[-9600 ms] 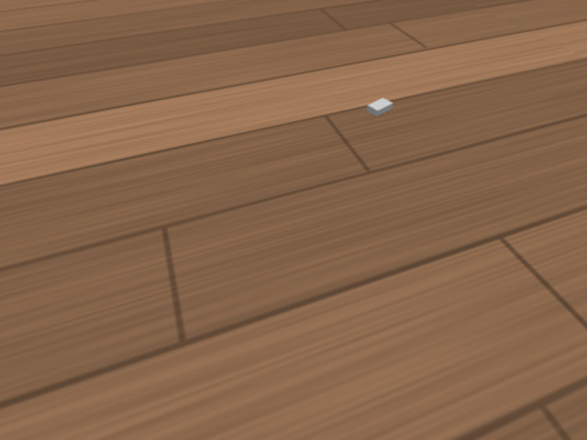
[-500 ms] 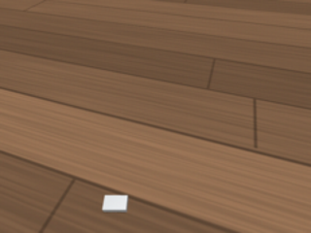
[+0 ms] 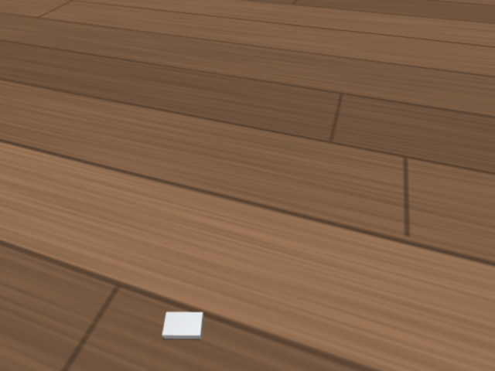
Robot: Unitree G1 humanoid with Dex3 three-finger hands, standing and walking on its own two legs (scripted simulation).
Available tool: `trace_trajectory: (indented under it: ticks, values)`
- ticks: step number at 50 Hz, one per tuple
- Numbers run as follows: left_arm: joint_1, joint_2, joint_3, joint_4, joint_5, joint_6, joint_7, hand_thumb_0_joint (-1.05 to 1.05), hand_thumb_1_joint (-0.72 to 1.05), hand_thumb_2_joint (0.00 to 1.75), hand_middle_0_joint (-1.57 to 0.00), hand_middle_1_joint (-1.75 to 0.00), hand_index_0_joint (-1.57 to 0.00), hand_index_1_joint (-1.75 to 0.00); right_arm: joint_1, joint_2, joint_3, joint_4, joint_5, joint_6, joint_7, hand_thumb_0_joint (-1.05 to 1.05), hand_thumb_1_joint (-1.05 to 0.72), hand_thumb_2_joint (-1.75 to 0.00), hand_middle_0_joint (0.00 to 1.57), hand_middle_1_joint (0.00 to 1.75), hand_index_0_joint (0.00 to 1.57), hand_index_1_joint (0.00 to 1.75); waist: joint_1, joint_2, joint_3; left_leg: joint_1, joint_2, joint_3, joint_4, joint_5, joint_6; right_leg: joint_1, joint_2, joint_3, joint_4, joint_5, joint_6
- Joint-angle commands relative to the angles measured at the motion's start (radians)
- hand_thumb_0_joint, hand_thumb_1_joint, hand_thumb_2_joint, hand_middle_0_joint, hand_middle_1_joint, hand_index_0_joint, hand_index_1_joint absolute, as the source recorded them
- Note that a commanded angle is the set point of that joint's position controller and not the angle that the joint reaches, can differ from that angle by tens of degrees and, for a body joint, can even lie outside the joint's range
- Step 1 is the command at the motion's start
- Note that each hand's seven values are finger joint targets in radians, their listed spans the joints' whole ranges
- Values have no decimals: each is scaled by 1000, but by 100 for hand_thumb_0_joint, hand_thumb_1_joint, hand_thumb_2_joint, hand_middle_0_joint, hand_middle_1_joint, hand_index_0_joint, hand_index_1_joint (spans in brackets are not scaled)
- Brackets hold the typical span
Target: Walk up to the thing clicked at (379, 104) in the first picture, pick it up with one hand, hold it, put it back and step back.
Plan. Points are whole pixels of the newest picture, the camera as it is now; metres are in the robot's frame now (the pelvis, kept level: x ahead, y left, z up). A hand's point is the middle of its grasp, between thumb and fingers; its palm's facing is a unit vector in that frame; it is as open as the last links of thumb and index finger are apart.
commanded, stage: stand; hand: left
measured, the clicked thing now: (183, 325) +0.43 +0.29 -0.76
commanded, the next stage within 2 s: walk up in 0.88 s
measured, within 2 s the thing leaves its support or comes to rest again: neither
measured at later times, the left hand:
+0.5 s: hand out of the picture +0.08 +0.26 -0.15, palm faces -0.03 -0.94 -0.35, open 7.4 cm
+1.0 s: hand out of the picture +0.07 +0.27 -0.15, palm faces +0.00 -0.93 -0.38, open 7.4 cm
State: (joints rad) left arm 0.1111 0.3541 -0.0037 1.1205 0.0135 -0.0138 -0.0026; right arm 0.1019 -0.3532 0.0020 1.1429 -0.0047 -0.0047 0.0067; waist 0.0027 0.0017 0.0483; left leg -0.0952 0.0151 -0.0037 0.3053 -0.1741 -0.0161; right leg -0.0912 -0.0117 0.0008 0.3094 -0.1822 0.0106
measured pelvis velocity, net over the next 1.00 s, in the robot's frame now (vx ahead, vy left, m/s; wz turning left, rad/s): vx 0.00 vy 0.01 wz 0.00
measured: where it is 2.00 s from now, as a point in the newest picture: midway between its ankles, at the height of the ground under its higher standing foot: outside the picture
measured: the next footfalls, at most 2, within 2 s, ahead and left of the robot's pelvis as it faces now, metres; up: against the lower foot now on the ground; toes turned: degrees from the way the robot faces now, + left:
right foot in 1.44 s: +0.01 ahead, -0.07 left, +0.00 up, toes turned +1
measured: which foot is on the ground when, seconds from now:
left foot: down 0.00-1.00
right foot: down 0.00-1.00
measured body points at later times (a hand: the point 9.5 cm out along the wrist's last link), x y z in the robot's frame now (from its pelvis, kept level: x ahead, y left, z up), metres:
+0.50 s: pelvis +0.00 +0.00 +0.00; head +0.01 +0.00 +0.45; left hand +0.08 +0.30 -0.13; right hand +0.08 -0.30 -0.13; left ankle +0.00 +0.13 -0.75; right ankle -0.01 -0.12 -0.75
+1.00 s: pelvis +0.00 +0.01 +0.00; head +0.01 +0.00 +0.45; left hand +0.07 +0.32 -0.13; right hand +0.07 -0.31 -0.14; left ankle +0.00 +0.13 -0.75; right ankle -0.01 -0.12 -0.75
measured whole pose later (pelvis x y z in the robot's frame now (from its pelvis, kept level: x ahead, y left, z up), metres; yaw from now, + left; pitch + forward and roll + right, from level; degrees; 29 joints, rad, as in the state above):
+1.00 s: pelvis +0.00 +0.01 +0.00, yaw +0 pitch -2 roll +0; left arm 0.12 0.35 0.02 1.09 0.02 -0.02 0.01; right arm 0.11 -0.38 -0.04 1.09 -0.01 0.04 0.02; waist 0.01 0.03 0.07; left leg -0.14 0.01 0.00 0.40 -0.22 0.00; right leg -0.12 -0.01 0.00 0.37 -0.20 0.01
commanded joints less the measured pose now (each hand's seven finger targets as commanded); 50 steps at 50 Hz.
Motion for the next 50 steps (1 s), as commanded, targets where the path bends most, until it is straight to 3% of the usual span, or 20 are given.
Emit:
trace_trajectory:
  ticks: [1, 8, 27, 43, 44, 45, 48, 50]
  values:
    - [-32, 216, 37, -56, -5, -19, 13, 0, 90, 90, -20, -30, -20, -30, -37, -214, -42, -61, -4, -23, -13, 0, -90, -90, 20, 30, 20, 30, -4, -2, -66, 19, 118, -85, -38, 144, 27, -10, -118, 86, -51, 142, -27]
    - [-29, 215, 38, -60, -3, -19, 13, 0, 90, 90, -20, -30, -20, -30, -35, -217, -43, -67, -5, -24, -15, 0, -90, -90, 20, 30, 20, 30, -2, 3, -90, 33, 122, -81, -27, 183, 32, 9, -122, 83, -36, 192, -28]
    - [-24, 212, 39, -60, -3, -16, 13, 0, 90, 90, -20, -30, -20, -30, -31, -212, -44, -69, -4, -22, -14, 0, -90, -90, 20, 30, 20, 30, -3, 2, -50, 14, 117, -80, -44, 119, 31, -16, -116, 87, -51, 124, -28]
    - [-19, 217, 38, -64, -4, -18, 13, 0, 90, 90, -20, -30, -20, -30, -25, -213, -44, -70, -3, -22, -13, 0, -90, -90, 20, 30, 20, 30, -5, -3, -66, 30, 119, -78, -32, 142, 35, -13, -117, 91, -41, 158, -32]
    - [-19, 268, 76, -65, -4, -26, 27, 0, 90, 90, -20, -30, -20, -30, -18, -254, -79, -82, -11, 5, -6, 0, -90, -90, 20, 30, 20, 30, 11, 40, -45, -11, 82, -53, 34, 193, 48, 3, -140, 101, -19, 243, -45]
    - [5, 280, 80, -67, -4, -27, 33, 0, 90, 90, -20, -30, -20, -30, -24, -243, -82, -98, -10, 15, -4, 0, -90, -90, 20, 30, 20, 30, 12, 24, -58, -19, 73, -43, 66, 202, 42, 14, -160, 116, -3, 293, -60]
    - [6, 293, 93, -85, -2, -24, 44, 0, 90, 90, -20, -30, -20, -30, -15, -219, -89, -130, -12, 28, 2, 0, -90, -90, 20, 30, 20, 30, 10, -48, -87, -30, 57, -43, 134, 154, 40, -3, -205, 160, 9, 285, -104]
    - [-16, 295, 98, -107, 4, -19, 47, 0, 90, 90, -20, -30, -20, -30, -5, -218, -97, -150, -18, 36, 9, 0, -90, -90, 20, 30, 20, 30, 5, -106, -85, -47, 39, -39, 204, 48, 42, -34, -246, 192, 16, 258, -141]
